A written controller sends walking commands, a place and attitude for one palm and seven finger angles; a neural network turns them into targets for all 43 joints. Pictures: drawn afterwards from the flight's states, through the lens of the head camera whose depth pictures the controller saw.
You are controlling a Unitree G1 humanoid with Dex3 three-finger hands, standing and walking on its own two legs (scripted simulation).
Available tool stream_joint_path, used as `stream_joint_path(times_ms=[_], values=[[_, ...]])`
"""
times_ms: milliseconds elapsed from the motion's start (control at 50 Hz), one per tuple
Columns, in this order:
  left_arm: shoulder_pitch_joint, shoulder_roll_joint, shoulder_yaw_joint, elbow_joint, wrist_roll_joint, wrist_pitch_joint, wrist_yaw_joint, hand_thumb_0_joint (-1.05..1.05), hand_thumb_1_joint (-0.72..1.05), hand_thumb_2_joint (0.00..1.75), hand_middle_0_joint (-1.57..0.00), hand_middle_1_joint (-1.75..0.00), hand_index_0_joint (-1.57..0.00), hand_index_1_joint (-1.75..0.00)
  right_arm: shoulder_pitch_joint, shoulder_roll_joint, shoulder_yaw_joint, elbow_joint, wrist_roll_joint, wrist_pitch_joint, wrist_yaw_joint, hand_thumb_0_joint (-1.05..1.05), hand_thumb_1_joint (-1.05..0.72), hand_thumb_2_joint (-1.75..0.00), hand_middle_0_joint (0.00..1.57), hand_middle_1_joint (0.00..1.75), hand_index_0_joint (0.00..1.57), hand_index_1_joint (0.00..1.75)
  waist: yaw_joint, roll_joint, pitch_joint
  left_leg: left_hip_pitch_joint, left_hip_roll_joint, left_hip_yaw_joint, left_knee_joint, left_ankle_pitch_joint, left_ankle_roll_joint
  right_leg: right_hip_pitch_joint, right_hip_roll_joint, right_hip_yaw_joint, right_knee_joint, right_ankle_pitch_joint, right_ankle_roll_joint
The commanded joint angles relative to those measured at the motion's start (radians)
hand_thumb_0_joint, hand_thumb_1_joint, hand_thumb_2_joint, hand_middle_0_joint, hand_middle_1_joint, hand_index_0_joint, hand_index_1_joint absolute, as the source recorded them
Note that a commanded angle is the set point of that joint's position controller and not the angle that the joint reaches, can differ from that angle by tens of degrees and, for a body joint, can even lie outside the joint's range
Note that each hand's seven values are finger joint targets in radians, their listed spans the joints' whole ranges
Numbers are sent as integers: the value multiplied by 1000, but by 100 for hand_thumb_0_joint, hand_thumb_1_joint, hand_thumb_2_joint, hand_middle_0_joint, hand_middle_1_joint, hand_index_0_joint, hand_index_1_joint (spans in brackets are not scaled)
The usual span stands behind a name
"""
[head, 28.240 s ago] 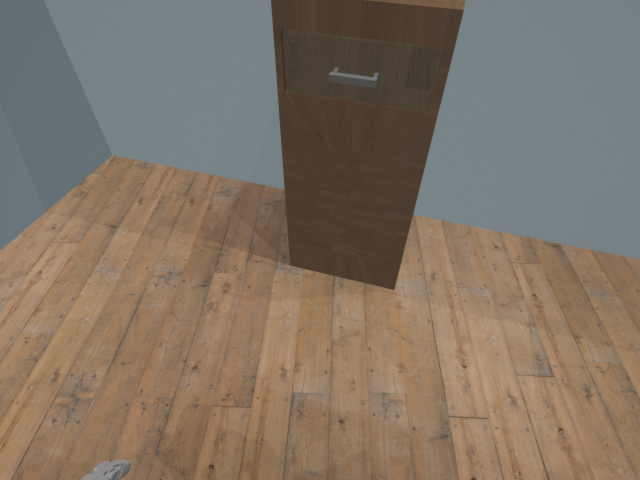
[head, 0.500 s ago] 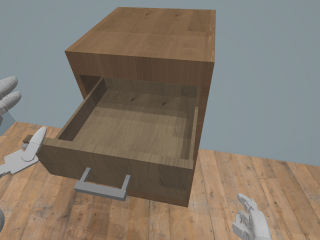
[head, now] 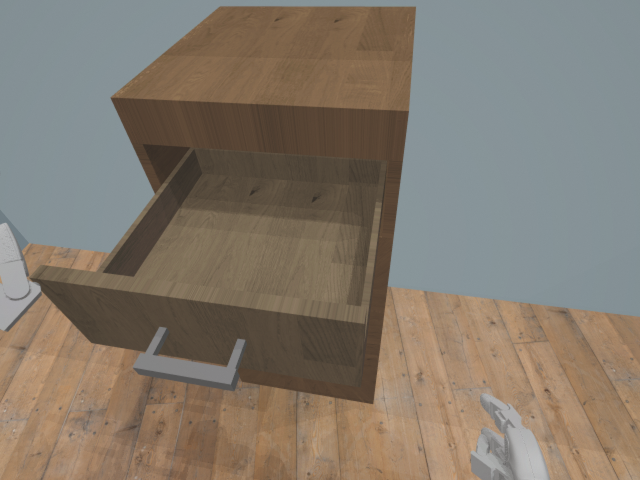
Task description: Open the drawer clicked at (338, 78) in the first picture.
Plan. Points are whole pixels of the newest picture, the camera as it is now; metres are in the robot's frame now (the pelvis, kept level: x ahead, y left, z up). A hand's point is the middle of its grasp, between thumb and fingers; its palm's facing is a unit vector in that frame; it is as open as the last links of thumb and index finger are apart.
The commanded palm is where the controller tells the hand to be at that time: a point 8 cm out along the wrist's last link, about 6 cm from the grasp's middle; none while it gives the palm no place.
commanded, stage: step back with the hand held close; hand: left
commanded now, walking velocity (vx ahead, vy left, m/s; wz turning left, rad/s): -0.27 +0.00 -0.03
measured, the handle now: (193, 356) +0.24 +0.17 +0.07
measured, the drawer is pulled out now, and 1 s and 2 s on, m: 0.28 0.28 0.28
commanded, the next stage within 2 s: stop stepping back and stand still in 1.22 s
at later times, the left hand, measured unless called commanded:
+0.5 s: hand out of the picture +0.14 +0.26 +0.25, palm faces +0.47 -0.74 -0.48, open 7.4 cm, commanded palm +0.08 +0.30 +0.25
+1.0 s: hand out of the picture +0.09 +0.23 +0.24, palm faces +0.38 -0.79 -0.48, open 7.4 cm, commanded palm +0.01 +0.29 +0.25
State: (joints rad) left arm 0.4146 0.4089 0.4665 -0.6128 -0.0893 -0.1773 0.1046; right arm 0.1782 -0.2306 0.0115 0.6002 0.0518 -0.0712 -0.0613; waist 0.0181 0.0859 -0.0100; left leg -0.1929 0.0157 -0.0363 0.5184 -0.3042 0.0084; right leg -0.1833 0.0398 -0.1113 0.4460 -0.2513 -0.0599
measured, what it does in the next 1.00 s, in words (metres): walks backwards: right foot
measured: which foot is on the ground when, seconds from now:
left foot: down 0.00-1.00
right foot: down 0.00-0.70, up 0.72-0.92, down 0.94-1.00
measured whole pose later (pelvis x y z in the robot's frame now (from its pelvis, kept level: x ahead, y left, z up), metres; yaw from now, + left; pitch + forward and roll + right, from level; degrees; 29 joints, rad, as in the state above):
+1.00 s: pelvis -0.14 +0.02 -0.01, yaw -4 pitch +3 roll -3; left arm 0.38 0.47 0.56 -0.74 -0.07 -0.28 0.11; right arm 0.10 -0.17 0.03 0.62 0.01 -0.16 -0.02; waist 0.00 0.03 0.07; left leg -0.53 0.09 0.02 0.58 -0.11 0.00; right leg -0.25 0.06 -0.04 0.54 -0.37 -0.01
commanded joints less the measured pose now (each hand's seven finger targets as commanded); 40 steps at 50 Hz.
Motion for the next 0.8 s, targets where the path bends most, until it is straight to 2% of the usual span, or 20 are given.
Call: stream_joint_path(times_ms=[0, 60, 100, 180, 240, 340, 400, 440, 460, 520, 540, 560, 580, 620, 640, 660, 680, 700, 740, 780], values=[[13, 194, 107, -168, 1, -72, 20, 0, 90, 90, -20, -30, -20, -30, -97, -93, -36, -165, -2, -35, -1, 0, -90, -90, 20, 30, 20, 30, -28, -108, -97, -3, 21, -10, 4, 160, 28, -32, -239, 174, -110, 265, 8], [78, 223, 148, -236, 3, -82, 30, 0, 90, 90, -20, -30, -20, -30, -106, -108, -49, -185, -5, -25, -5, 0, -90, -90, 20, 30, 20, 30, -21, -7, -158, -20, 78, -52, -57, 368, 36, 18, -169, 120, -5, 314, 44], [96, 243, 173, -277, 4, -85, 34, 0, 90, 90, -20, -30, -20, -30, -104, -106, -56, -198, -6, -16, -5, 0, -90, -90, 20, 30, 20, 30, -21, -43, -185, -67, 84, -57, -42, 412, 34, 61, -161, 125, 24, 376, 46], [125, 257, 197, -315, -3, -96, 37, 0, 90, 90, -20, -30, -20, -30, -91, -109, -62, -208, -6, -22, -8, 0, -90, -90, 20, 30, 20, 30, -23, -74, -199, -100, 80, -68, -25, 375, 23, 46, -173, 134, 35, 355, 29], [139, 272, 223, -304, -2, -98, 47, 0, 90, 90, -20, -30, -20, -30, -92, -115, -65, -201, -10, -27, -13, 0, -90, -90, 20, 30, 20, 30, -19, -4, -182, -133, 103, -95, -72, 340, 31, 27, -144, 124, 62, 275, 39], [86, 265, 223, -262, 0, -96, 53, 0, 90, 90, -20, -30, -20, -30, -77, -121, -66, -194, -14, -39, -13, 0, -90, -90, 20, 30, 20, 30, -16, 15, -130, -249, 129, -106, -115, 205, 45, 27, -120, 129, 106, 153, 48], [33, 248, 199, -237, 6, -98, 55, 0, 90, 90, -20, -30, -20, -30, -68, -121, -59, -196, -14, -51, -11, 0, -90, -90, 20, 30, 20, 30, -23, -27, -83, -335, 120, -100, -112, -19, 54, 0, -137, 169, 83, 18, 45], [-5, 262, 197, -248, 15, -102, 60, 0, 90, 90, -20, -30, -20, -30, -60, -130, -62, -190, -16, -59, -11, 0, -90, -90, 20, 30, 20, 30, -29, -57, -59, -326, 89, -82, -75, -146, 51, -69, -168, 222, 4, -89, 29], [-23, 241, 170, -253, 17, -103, 60, 0, 90, 90, -20, -30, -20, -30, -59, -122, -55, -191, -17, -63, -10, 0, -90, -90, 20, 30, 20, 30, -35, -80, -43, -312, 72, -78, -47, -180, 48, -115, -184, 241, -38, -153, 24], [-44, 244, 157, -253, 24, -108, 69, 0, 90, 90, -20, -30, -20, -30, -52, -121, -55, -173, -19, -70, -8, 0, -90, -90, 20, 30, 20, 30, -36, -181, -41, -183, 15, -28, 123, -173, 26, -273, -254, 298, -178, -328, -3], [-60, 276, 176, -276, 26, -111, 75, 0, 90, 90, -20, -30, -20, -30, -52, -132, -59, -163, -22, -71, -9, 0, -90, -90, 20, 30, 20, 30, -37, -161, -54, -130, 5, -10, 167, -150, 19, -315, -280, 311, -199, -340, -22], [-57, 253, 155, -291, 24, -114, 75, 0, 90, 90, -20, -30, -20, -30, -55, -117, -49, -160, -28, -73, -9, 0, -90, -90, 20, 30, 20, 30, -39, -166, -65, -108, 8, -10, 156, -133, 22, -309, -288, 277, -184, -302, -22], [-45, 254, 162, -288, 25, -116, 77, 0, 90, 90, -20, -30, -20, -30, -59, -117, -46, -162, -32, -74, -10, 0, -90, -90, 20, 30, 20, 30, -38, -144, -67, -115, 21, -23, 105, -124, 29, -292, -269, 248, -151, -268, -11], [-29, 251, 172, -311, 27, -124, 79, 0, 90, 90, -20, -30, -20, -30, -63, -124, -47, -177, -33, -77, -13, 0, -90, -90, 20, 30, 20, 30, -35, -31, -61, -195, 86, -114, -37, -164, 55, -234, -192, 194, -24, -217, 21], [-23, 278, 206, -313, 30, -129, 85, 0, 90, 90, -20, -30, -20, -30, -74, -132, -50, -181, -36, -80, -18, 0, -90, -90, 20, 30, 20, 30, -32, 83, -55, -282, 153, -180, -148, -203, 80, -175, -135, 159, 100, -206, 39], [-26, 250, 201, -326, 31, -139, 87, 0, 90, 90, -20, -30, -20, -30, -75, -119, -43, -187, -37, -86, -19, 0, -90, -90, 20, 30, 20, 30, -28, 177, -62, -414, 229, -259, -252, -246, 109, -69, -65, 112, 286, -164, 54], [-52, 249, 206, -352, 37, -149, 86, 0, 90, 90, -20, -30, -20, -30, -67, -108, -45, -192, -44, -95, -16, 0, -90, -90, 20, 30, 20, 30, -24, 190, -72, -477, 273, -291, -296, -242, 121, -27, -33, 110, 419, -181, 61], [-53, 264, 227, -333, 38, -153, 83, 0, 90, 90, -20, -30, -20, -30, -54, -107, -53, -182, -47, -103, -13, 0, -90, -90, 20, 30, 20, 30, -25, 159, -79, -483, 287, -265, -295, -207, 126, -25, -28, 128, 492, -216, 62], [-40, 275, 235, -335, 31, -151, 81, 0, 90, 90, -20, -30, -20, -30, -40, -111, -66, -164, -52, -116, -5, 0, -90, -90, 20, 30, 20, 30, -25, 110, -112, -324, 271, -215, -181, 110, 127, -120, -28, 137, 463, -221, 60], [-16, 241, 215, -313, 26, -150, 68, 0, 90, 90, -20, -30, -20, -30, -37, -107, -63, -137, -53, -131, 9, 0, -90, -90, 20, 30, 20, 30, -17, 69, -140, -161, 265, -189, -111, 402, 127, -169, -33, 110, 360, -204, 69]])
